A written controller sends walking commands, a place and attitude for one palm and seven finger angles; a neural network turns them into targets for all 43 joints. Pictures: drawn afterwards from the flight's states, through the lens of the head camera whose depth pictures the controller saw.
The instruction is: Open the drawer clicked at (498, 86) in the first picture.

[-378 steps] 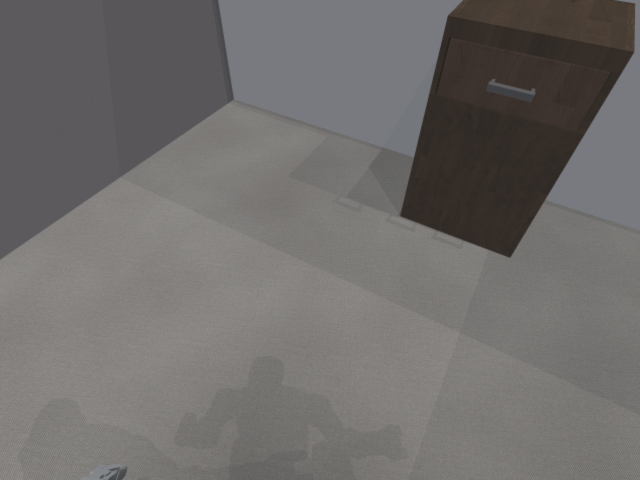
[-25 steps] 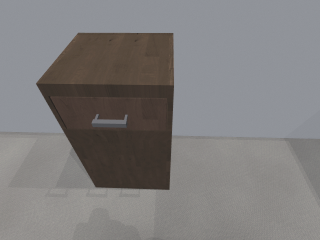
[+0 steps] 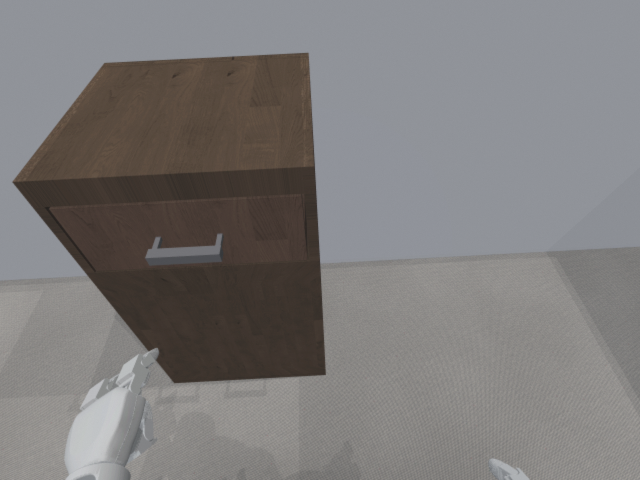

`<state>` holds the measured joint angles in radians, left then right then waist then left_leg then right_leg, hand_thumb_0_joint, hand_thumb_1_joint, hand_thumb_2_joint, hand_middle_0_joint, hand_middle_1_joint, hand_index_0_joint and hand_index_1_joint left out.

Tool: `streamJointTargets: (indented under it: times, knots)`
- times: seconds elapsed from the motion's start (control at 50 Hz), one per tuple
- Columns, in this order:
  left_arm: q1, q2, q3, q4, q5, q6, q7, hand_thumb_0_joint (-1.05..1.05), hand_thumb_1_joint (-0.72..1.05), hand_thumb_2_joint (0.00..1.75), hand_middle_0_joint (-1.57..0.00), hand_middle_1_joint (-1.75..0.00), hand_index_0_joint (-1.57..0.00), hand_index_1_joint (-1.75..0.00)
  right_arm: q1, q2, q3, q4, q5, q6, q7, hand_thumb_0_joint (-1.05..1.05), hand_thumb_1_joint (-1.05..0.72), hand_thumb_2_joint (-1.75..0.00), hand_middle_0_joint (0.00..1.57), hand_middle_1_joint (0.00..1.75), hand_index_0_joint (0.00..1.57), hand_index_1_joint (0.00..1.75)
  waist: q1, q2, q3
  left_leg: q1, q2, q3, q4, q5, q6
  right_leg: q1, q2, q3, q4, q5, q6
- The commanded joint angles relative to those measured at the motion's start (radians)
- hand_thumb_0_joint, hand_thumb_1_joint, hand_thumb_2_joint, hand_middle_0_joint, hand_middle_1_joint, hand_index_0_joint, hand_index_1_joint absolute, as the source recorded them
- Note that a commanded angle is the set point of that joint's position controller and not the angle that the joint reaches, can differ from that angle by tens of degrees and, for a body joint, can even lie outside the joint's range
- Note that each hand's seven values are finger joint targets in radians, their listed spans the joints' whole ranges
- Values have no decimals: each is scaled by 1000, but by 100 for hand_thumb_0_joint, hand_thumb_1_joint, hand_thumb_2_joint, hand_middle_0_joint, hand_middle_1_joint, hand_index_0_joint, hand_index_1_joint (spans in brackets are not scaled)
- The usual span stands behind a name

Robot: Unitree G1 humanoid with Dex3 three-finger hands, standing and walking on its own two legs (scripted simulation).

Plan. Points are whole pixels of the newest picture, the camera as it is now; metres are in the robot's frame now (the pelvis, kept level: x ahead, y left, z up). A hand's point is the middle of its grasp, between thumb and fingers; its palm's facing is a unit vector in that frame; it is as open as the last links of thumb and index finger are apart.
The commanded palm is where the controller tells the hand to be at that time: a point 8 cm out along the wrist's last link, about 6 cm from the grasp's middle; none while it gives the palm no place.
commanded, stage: raise the hand with hooked fingers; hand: left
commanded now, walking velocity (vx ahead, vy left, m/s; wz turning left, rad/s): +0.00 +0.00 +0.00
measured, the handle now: (187, 247) +0.52 +0.28 -0.07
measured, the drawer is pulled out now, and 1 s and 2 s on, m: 0.00 0.00 0.00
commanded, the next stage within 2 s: move the hooked fingers above the handle in 1.68 s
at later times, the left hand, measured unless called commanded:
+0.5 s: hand (148, 405) +0.22 +0.23 -0.01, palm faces +0.03 -0.06 -1.00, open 10.4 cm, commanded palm +0.19 +0.23 +0.04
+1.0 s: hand (138, 341) +0.27 +0.24 +0.05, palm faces +0.11 -0.09 -0.99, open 13.2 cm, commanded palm +0.25 +0.24 +0.11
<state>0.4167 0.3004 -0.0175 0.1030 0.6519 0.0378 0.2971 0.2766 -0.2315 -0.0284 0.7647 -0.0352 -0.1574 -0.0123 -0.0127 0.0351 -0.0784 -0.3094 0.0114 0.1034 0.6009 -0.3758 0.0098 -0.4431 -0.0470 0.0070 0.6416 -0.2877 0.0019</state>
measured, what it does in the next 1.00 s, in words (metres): stands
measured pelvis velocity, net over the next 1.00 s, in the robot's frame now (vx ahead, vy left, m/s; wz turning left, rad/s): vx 0.01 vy -0.01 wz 0.00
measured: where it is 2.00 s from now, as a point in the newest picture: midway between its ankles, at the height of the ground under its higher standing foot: outside the picture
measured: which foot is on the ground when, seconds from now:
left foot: down 0.00-1.00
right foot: down 0.00-1.00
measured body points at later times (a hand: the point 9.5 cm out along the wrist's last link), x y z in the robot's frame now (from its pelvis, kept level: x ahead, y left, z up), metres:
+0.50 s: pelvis +0.01 -0.04 -0.03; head +0.07 -0.07 +0.42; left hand +0.21 +0.23 +0.04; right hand +0.24 -0.22 -0.13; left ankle -0.04 +0.11 -0.72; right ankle +0.02 -0.13 -0.73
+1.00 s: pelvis +0.01 -0.01 +0.00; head +0.02 -0.03 +0.45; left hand +0.26 +0.24 +0.10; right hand +0.21 -0.24 -0.09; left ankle -0.04 +0.12 -0.73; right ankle +0.02 -0.13 -0.73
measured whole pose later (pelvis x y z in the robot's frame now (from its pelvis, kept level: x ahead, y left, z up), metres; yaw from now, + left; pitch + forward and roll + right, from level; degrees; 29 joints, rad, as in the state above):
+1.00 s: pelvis +0.01 -0.01 +0.00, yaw +0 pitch +4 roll +0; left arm 0.13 0.40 -0.05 0.03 0.99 0.08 0.28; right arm 0.12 -0.25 -0.05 0.61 -0.02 0.04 -0.02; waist 0.06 0.05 -0.06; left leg -0.31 0.00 0.00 0.63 -0.40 0.00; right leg -0.43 -0.03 0.01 0.66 -0.30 0.01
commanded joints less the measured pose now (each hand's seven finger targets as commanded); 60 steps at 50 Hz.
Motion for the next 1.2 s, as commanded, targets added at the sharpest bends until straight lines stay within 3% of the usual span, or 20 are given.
streamJointTargets:
  times: [0.0,0.02,0.06,0.12,0.16,0.18,0.2,0.24,0.3,0.38,0.42,0.48,0.54,0.62,0.66,0.7,0.74,0.9,0.98,1.18]
  knots:
    - [402,33,-4,-27,310,-73,84,0,62,78,-22,-48,-22,-48,-262,-127,-58,-341,-25,69,57,0,-90,-90,20,30,20,30,125,-229,30,-223,-31,-64,-23,208,-21,25,84,45,-51,-3,-86]
    - [385,78,44,-49,347,-104,104,0,60,77,-22,-50,-22,-50,-274,-125,-56,-352,-21,92,67,0,-90,-90,20,30,20,30,144,-222,10,-241,-38,-66,-6,212,-19,42,79,70,-34,30,-89]
    - [345,141,114,-128,407,-161,155,0,55,75,-22,-53,-22,-53,-291,-118,-52,-383,-30,122,78,0,-90,-90,20,30,20,30,154,-167,-91,-237,-46,-58,39,229,-9,52,72,87,21,118,-87]
    - [135,217,196,-260,477,-225,247,0,48,72,-23,-57,-23,-57,-260,-111,-66,-379,-63,151,81,0,-90,-90,20,30,20,30,128,-102,-202,-218,-61,-76,161,243,3,-87,60,151,102,159,-84]
    - [-7,235,211,-343,489,-254,300,0,43,70,-23,-60,-23,-60,-248,-102,-75,-378,-69,153,76,0,-90,-90,20,30,20,30,98,-21,-324,-174,-68,-88,247,243,12,-173,46,168,155,147,-81]
    - [-69,260,218,-386,489,-268,316,0,41,69,-24,-62,-24,-62,-250,-101,-74,-380,-71,150,70,0,-90,-90,20,30,20,30,85,31,-349,-163,-75,-91,289,236,11,-218,40,175,174,133,-81]
    - [-112,278,227,-398,484,-274,327,0,39,68,-24,-63,-24,-63,-247,-99,-72,-372,-72,147,64,0,-90,-90,20,30,20,30,74,42,-378,-156,-78,-96,322,244,12,-246,38,177,191,144,-78]
    - [-149,279,221,-409,456,-256,334,0,34,66,-24,-66,-24,-66,-249,-106,-73,-373,-69,149,50,0,-90,-90,20,30,20,30,45,23,-363,-179,-76,-102,357,222,16,-271,42,163,197,137,-66]
    - [-126,281,202,-357,419,-165,306,0,27,63,-25,-70,-25,-70,-251,-112,-67,-373,-53,156,42,0,-90,-90,20,30,20,30,36,10,-347,-218,-69,-85,325,243,21,-154,48,127,174,226,-54]
    - [-45,252,133,-324,368,5,181,0,18,59,-25,-76,-25,-76,-279,-98,-35,-379,-21,177,11,0,-90,-90,20,30,20,30,63,-72,-297,-256,-62,-69,206,257,23,111,44,101,99,376,-35]
    - [-26,267,141,-325,344,39,113,0,13,57,-25,-80,-25,-80,-297,-98,-11,-378,-16,175,-3,0,-90,-90,20,30,20,30,76,-126,-275,-256,-59,-70,159,253,25,180,41,106,75,414,-29]
    - [19,285,154,-315,337,11,51,0,6,54,-26,-84,-26,-84,-276,-92,3,-361,-19,160,-10,0,-90,-90,20,30,20,30,93,-105,-214,-225,-49,-78,94,252,18,204,35,86,44,388,-25]
    - [-40,298,190,-312,345,-40,58,0,-1,51,-27,-88,-27,-88,-262,-91,-5,-349,-24,154,-12,0,-90,-90,20,30,20,30,96,-69,-171,-208,-48,-86,61,220,18,182,34,73,11,271,-29]
    - [-137,308,225,-321,339,-102,112,0,-10,47,-27,-94,-27,-94,-229,-96,-32,-335,-21,130,-14,0,-90,-90,20,30,20,30,86,-57,-236,-167,-55,-86,58,252,18,191,37,56,11,275,-30]
    - [-160,287,208,-294,334,-107,134,0,-15,45,-27,-98,-27,-98,-215,-99,-45,-321,-17,122,-13,0,-90,-90,20,30,20,30,80,-56,-250,-158,-59,-78,56,264,18,194,31,47,12,307,-28]
    - [-207,287,192,-298,335,-97,141,0,-20,43,-28,-100,-28,-100,-212,-109,-55,-309,-14,119,-10,0,-90,-90,20,30,20,30,74,-40,-282,-131,-59,-76,49,302,17,200,33,35,20,348,-31]
    - [-256,274,160,-312,336,-70,135,0,-24,41,-28,-103,-28,-103,-225,-115,-57,-308,-8,119,-9,0,-90,-90,20,30,20,30,72,-13,-270,-100,-57,-78,36,316,17,184,36,11,16,316,-36]
    - [-418,286,94,-292,354,34,37,0,-43,33,-29,-115,-29,-115,-256,-117,-41,-306,13,139,-13,0,-90,-90,20,30,20,30,91,21,-186,-4,-37,-89,-62,376,7,196,49,-33,-36,244,-46]
    - [-535,286,64,-242,358,68,-20,0,-50,30,-30,-120,-30,-120,-257,-110,-25,-309,24,155,-15,0,-90,-90,20,30,20,30,92,12,-128,16,-35,-89,-114,345,1,214,55,-41,-78,199,-50]
    - [-798,306,23,-191,357,53,-136,0,-50,30,-30,-120,-30,-120,-243,-104,-2,-293,25,169,-21,0,-90,-90,20,30,20,30,83,29,-143,84,-37,-94,-169,388,-5,285,60,-48,-138,231,-55]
